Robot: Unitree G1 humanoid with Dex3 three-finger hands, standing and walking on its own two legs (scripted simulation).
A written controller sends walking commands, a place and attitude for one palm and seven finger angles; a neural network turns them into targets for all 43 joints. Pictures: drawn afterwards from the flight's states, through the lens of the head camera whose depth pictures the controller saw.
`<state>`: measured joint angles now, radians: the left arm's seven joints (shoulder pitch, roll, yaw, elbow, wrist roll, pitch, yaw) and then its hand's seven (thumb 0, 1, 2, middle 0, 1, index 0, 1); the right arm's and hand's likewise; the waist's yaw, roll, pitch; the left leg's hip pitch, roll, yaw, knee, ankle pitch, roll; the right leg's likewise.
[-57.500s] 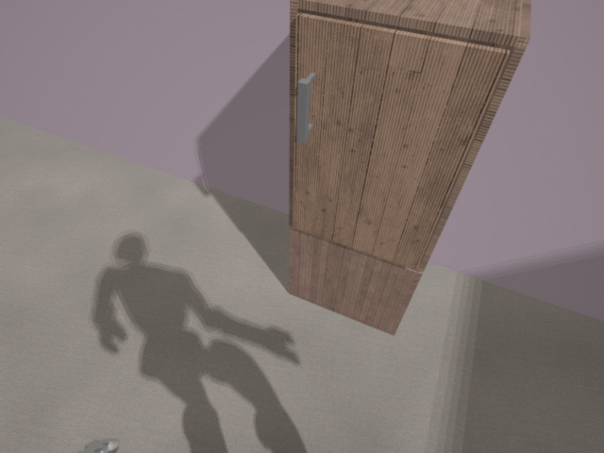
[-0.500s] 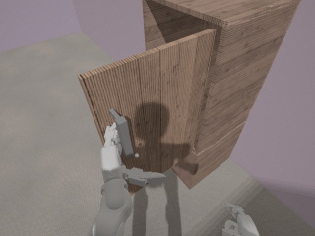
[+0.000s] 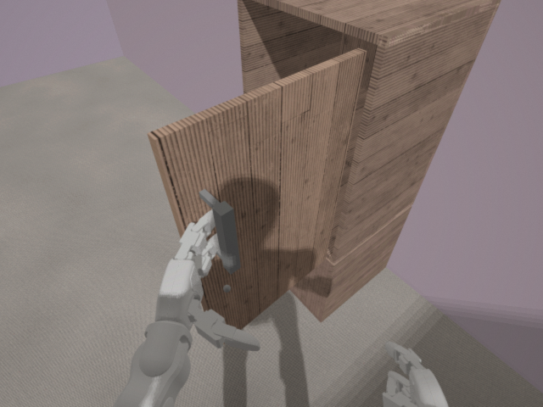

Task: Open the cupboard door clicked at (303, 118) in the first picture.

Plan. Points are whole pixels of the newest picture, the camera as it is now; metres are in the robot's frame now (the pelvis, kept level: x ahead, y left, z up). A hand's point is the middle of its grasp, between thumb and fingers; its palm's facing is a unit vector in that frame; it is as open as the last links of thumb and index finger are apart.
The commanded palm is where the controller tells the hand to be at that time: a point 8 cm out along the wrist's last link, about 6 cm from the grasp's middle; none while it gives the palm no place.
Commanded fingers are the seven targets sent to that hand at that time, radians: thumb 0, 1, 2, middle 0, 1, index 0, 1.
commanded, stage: slide the hand sideways off the handle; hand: left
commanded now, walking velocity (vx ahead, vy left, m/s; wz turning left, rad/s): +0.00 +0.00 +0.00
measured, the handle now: (219, 232) +0.34 +0.10 +0.10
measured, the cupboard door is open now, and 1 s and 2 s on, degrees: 93 93 93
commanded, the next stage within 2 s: draw the hand back to the body in 0.64 s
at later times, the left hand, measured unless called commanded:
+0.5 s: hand (177, 320) +0.21 +0.13 +0.09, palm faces +0.02 -1.00 -0.03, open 16.3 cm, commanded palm +0.18 +0.19 +0.10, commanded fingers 0.00 -0.50 0.30 -0.15 -0.30 -0.15 -0.30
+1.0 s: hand (150, 320) +0.20 +0.16 +0.11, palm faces -0.01 -1.00 -0.05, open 16.3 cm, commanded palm +0.17 +0.22 +0.12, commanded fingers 0.00 -0.50 0.30 -0.15 -0.30 -0.15 -0.30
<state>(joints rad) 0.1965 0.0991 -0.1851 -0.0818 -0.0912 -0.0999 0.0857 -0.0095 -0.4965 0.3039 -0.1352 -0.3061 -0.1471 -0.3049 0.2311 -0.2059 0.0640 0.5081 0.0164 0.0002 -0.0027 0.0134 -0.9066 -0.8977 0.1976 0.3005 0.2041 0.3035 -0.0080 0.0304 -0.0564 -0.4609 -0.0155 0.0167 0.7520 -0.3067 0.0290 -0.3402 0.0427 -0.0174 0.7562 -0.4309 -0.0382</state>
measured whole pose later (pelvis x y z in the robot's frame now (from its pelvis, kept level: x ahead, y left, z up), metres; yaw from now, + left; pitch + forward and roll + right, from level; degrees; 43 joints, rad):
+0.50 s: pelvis +0.03 -0.02 -0.01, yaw +1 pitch +4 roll +0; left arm 0.55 0.20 0.04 -0.29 -0.24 -0.19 -0.14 -0.01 -0.50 0.30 -0.16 -0.31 -0.16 -0.31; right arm 0.27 -0.24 0.03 0.48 0.03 -0.07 -0.03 0.01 -0.91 -0.90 0.20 0.30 0.20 0.30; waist 0.01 0.05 -0.11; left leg -0.52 0.00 -0.02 0.82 -0.37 0.00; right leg -0.38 0.06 -0.05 0.79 -0.49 -0.07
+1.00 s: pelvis +0.01 -0.01 -0.01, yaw +1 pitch +3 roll -1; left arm 0.52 0.24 0.09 -0.34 -0.29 -0.14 -0.19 -0.01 -0.50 0.30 -0.15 -0.30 -0.15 -0.30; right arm 0.28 -0.23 0.05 0.49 0.05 -0.12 -0.06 0.01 -0.91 -0.90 0.20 0.30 0.20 0.30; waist 0.01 0.06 -0.11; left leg -0.54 -0.01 -0.01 0.83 -0.36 0.02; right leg -0.39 0.06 -0.05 0.80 -0.47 -0.05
